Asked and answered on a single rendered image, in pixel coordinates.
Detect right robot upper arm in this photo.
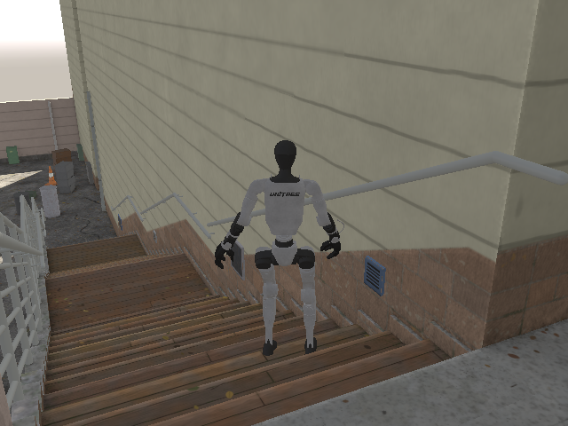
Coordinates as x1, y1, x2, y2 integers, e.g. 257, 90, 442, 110
304, 179, 331, 227

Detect robot left forearm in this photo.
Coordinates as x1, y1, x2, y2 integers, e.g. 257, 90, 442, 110
221, 212, 244, 250

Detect left robot upper arm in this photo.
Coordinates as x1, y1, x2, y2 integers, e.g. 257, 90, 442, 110
236, 178, 266, 226

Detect right robot hand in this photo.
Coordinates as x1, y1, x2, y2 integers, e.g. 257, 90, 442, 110
320, 239, 341, 259

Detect robot right foot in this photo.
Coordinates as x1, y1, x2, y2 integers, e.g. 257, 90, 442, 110
304, 337, 317, 355

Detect left robot thigh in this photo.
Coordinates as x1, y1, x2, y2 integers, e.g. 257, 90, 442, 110
255, 247, 279, 298

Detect left robot hand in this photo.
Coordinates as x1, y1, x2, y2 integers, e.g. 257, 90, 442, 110
215, 241, 234, 269

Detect robot right forearm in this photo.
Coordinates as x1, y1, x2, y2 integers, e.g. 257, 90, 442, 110
323, 213, 340, 243

